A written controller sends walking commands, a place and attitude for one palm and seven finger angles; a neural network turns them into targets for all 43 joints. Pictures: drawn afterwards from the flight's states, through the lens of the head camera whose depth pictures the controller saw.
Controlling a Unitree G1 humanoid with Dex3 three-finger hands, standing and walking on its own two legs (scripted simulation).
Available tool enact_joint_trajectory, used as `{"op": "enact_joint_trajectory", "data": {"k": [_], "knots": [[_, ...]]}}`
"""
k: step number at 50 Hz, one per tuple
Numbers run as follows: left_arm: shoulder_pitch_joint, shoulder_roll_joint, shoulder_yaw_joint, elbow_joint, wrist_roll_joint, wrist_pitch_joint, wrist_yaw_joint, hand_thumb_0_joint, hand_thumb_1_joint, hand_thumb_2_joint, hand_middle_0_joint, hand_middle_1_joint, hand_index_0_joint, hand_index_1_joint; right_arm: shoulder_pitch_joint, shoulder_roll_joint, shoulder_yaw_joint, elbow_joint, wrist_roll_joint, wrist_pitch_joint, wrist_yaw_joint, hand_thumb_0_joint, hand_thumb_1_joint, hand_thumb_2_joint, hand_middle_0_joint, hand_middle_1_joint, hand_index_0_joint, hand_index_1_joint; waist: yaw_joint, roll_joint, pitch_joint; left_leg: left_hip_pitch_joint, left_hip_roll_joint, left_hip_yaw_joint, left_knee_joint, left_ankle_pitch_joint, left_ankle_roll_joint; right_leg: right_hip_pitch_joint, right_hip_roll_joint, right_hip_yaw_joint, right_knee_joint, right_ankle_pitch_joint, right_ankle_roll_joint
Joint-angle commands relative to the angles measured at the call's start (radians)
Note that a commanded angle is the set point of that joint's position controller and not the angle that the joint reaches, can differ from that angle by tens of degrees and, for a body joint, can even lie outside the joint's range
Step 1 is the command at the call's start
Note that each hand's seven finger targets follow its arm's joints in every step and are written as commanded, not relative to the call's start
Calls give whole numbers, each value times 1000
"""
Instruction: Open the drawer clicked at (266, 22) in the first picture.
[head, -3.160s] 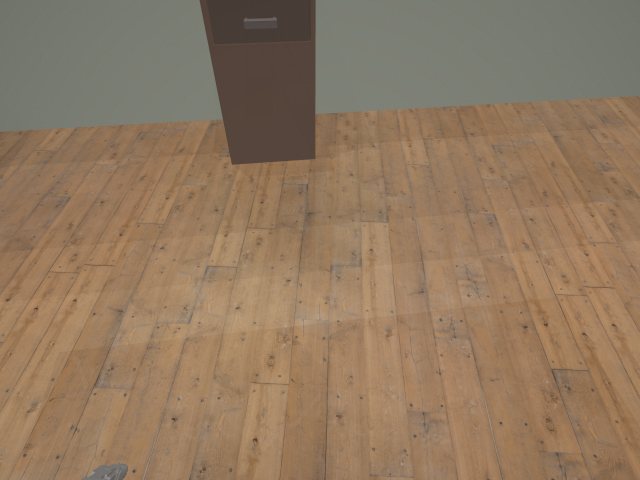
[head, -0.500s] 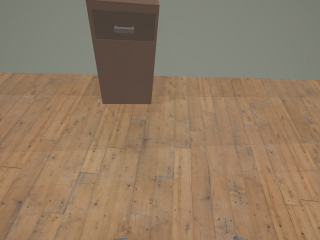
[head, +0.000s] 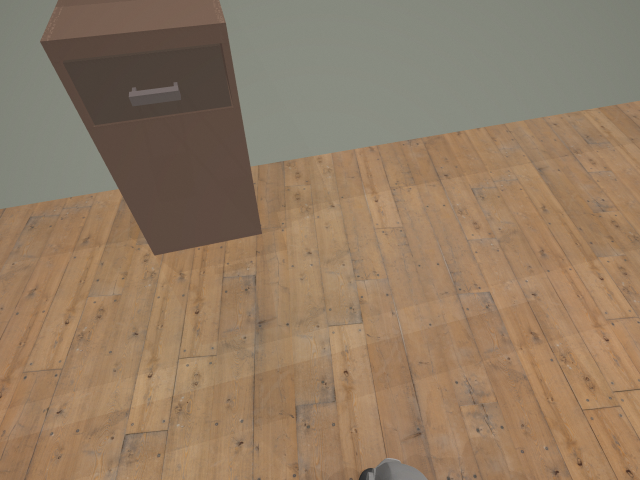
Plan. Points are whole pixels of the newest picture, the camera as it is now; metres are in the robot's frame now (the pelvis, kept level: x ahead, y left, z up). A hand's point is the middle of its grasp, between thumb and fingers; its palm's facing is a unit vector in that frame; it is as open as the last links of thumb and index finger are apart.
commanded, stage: walk to a spot facing it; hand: left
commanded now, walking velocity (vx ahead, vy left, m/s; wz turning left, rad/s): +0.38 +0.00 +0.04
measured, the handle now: (155, 91) +1.05 +0.45 -0.07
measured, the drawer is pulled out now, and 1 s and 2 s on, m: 0.00 0.00 0.00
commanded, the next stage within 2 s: turn to face it in 0.40 s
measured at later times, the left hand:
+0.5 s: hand out of the picture +0.13 +0.16 -0.18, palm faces +0.22 -0.97 -0.15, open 7.3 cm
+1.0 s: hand (196, 352) +0.35 +0.22 -0.16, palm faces +0.26 -0.94 -0.23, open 7.4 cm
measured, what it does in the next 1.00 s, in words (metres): walks ahead: right foot, then left foot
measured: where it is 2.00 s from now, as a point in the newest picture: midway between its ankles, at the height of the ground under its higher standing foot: (278, 362)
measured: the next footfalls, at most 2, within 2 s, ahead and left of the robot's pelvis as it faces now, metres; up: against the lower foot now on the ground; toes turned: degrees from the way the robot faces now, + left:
right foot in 0.04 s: +0.17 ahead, -0.12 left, +0.00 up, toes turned -9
left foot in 0.54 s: +0.35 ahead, +0.14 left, +0.00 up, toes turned +18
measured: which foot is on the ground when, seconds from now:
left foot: down 0.00-0.04, up 0.06-0.52, down 0.54-0.98, up 1.00-1.00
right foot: up 0.00-0.02, down 0.04-0.54, up 0.56-0.96, down 0.98-1.00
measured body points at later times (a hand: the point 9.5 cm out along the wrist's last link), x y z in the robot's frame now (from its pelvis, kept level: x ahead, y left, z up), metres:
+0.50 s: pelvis +0.21 +0.01 +0.00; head +0.22 +0.03 +0.45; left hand +0.12 +0.21 -0.17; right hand +0.35 -0.22 -0.13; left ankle +0.31 +0.13 -0.72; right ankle +0.13 -0.12 -0.73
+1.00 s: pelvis +0.32 +0.02 +0.00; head +0.32 +0.01 +0.45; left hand +0.33 +0.26 -0.14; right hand +0.39 -0.19 -0.17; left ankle +0.31 +0.13 -0.73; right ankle +0.37 -0.08 -0.74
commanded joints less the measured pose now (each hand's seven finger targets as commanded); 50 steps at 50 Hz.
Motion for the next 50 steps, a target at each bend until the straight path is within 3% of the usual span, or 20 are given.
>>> {"op": "enact_joint_trajectory", "data": {"k": [1, 2, 3, 5, 7, 9, 15, 22, 25, 26, 27, 29, 31, 33, 38, 43, 47, 48, 49, 50], "knots": [[357, 165, 48, 41, 6, -60, 12, 0, 900, 900, -200, -300, -200, -300, 2, -136, -19, -47, 19, -19, -1, 0, -900, -900, 200, 300, 200, 300, 210, -97, -178, -386, 129, -33, 552, 489, 68, 619, -116, 166, -157, -8, -100], [455, 273, 69, 59, -7, -60, 25, 0, 900, 900, -200, -300, -200, -300, 22, -82, -7, -91, 26, -21, 1, 0, -900, -900, 200, 300, 200, 300, 200, -297, -268, -653, -24, -66, 888, -144, 30, 778, -390, 602, -288, 73, -211], [401, 278, 69, 53, -24, -51, 27, 0, 900, 900, -200, -300, -200, -300, -59, -109, -17, -100, 27, -11, -1, 0, -900, -900, 200, 300, 200, 300, 200, -189, -220, -690, 22, -200, 1017, -148, 55, 645, -407, 614, -367, -86, -225], [217, 153, 34, 3, -20, -51, 33, 0, 900, 900, -200, -300, -200, -300, -145, -90, -23, -118, 12, 0, 4, 0, -900, -900, 200, 300, 200, 300, 128, -82, -11, -729, 106, -241, 1022, 34, 55, 343, -338, 452, -433, -249, -163], [155, 77, 10, -3, -12, -62, 38, 0, 900, 900, -200, -300, -200, -300, -87, -49, -20, -92, 1, 21, 9, 0, -900, -900, 200, 300, 200, 300, 61, -74, 12, -647, 121, -233, 928, 109, 40, 219, -263, 259, -454, -142, -114], [163, 59, 4, 4, -9, -72, 37, 0, 900, 900, -200, -300, -200, -300, -48, -41, -19, -83, -1, 38, 14, 0, -900, -900, 200, 300, 200, 300, 33, -105, 0, -633, 118, -209, 850, 145, 20, 198, -224, 138, -461, -51, -97], [200, 80, 3, 13, -10, -85, 37, 0, 900, 900, -200, -300, -200, -300, -224, -52, -22, -169, 1, 45, 40, 0, -900, -900, 200, 300, 200, 300, 47, -96, 56, -684, 119, -171, 564, 247, 1, 256, -208, 37, -487, 26, -104], [289, 114, 1, 52, -5, -74, 43, 0, 900, 900, -200, -300, -200, -300, -382, -88, -13, -235, 5, 30, 53, 0, -900, -900, 200, 300, 200, 300, 87, -81, 72, -588, 63, -115, 330, 190, 50, 416, -253, -7, -383, 273, -85], [268, 129, 6, 43, -15, -63, 44, 0, 900, 900, -200, -300, -200, -300, -121, -166, -29, -166, -6, 16, 34, 0, -900, -900, 200, 300, 200, 300, -33, 8, -91, -182, 8, -109, 158, 295, 84, 344, -171, -115, 29, 421, -22], [316, 86, 1, 21, -29, -56, 35, 0, 900, 900, -200, -300, -200, -300, -22, -289, -52, -152, -15, 11, 19, 0, -900, -900, 200, 300, 200, 300, -48, 241, -209, 53, 232, -419, 104, 489, 172, 113, -37, -148, 326, 67, 42], [275, 63, -14, -20, -28, -58, 33, 0, 900, 900, -200, -300, -200, -300, 24, -353, -57, -146, 5, 21, 6, 0, -900, -900, 200, 300, 200, 300, -51, 303, -227, 87, 387, -620, 31, 665, 275, -29, 34, -57, 560, -427, 49], [199, 51, -10, -22, -24, -46, 42, 0, 900, 900, -200, -300, -200, -300, -104, -296, -45, -165, 12, 14, -12, 0, -900, -900, 200, 300, 200, 300, -16, 169, -150, -67, 366, -546, -1, 615, 266, -115, -25, 71, 666, -350, 45], [209, 39, -7, 1, -15, -29, 35, 0, 900, 900, -200, -300, -200, -300, -225, -206, -17, -188, 13, 6, -12, 0, -900, -900, 200, 300, 200, 300, 45, 119, -56, -273, 268, -392, -43, 589, 204, -28, -63, 93, 570, -247, 61], [270, 20, -10, 18, -15, -8, 36, 0, 900, 900, -200, -300, -200, -300, -275, -195, -10, -197, 15, 4, -12, 0, -900, -900, 200, 300, 200, 300, 84, 114, -88, -344, 215, -302, -53, 602, 185, 71, -49, 78, 476, -206, 75], [229, 12, -6, -19, -11, 22, 47, 0, 900, 900, -200, -300, -200, -300, -274, -193, -24, -201, 10, 28, -10, 0, -900, -900, 200, 300, 200, 300, 79, 94, -70, -365, 203, -331, -85, 430, 205, 80, -22, 70, 308, -164, 89], [136, 18, -10, -61, -4, 9, 37, 0, 900, 900, -200, -300, -200, -300, -221, -198, -36, -176, 2, 37, -5, 0, -900, -900, 200, 300, 200, 300, 46, 141, -8, -383, 199, -425, -131, 38, 210, 116, 3, 51, 128, -194, 68], [250, 41, -6, -18, 0, -16, 34, 0, 900, 900, -200, -300, -200, -300, -225, -165, -35, -165, 10, 42, -3, 0, -900, -900, 200, 300, 200, 300, 104, 12, 3, -516, 105, -380, 19, -150, 133, 389, 24, 50, -196, -104, 52], [291, 88, 5, -10, 8, -26, 41, 0, 900, 900, -200, -300, -200, -300, -225, -116, -25, -175, 17, 39, 0, 0, -900, -900, 200, 300, 200, 300, 126, -147, 26, -653, 11, -283, 217, -157, 85, 466, -118, 240, -327, -274, 7], [342, 169, 20, -9, 5, -25, 46, 0, 900, 900, -200, -300, -200, -300, -258, -83, -16, -216, 14, 38, 9, 0, -900, -900, 200, 300, 200, 300, 148, -322, 51, -765, -67, -164, 420, -158, 45, 458, -321, 515, -496, -445, -94], [356, 182, 25, -14, -7, -32, 50, 0, 900, 900, -200, -300, -200, -300, -306, -142, -31, -230, 1, 46, 14, 0, -900, -900, 200, 300, 200, 300, 159, -260, 71, -764, -23, -233, 563, -128, 47, 349, -368, 604, -569, -576, -139]]}}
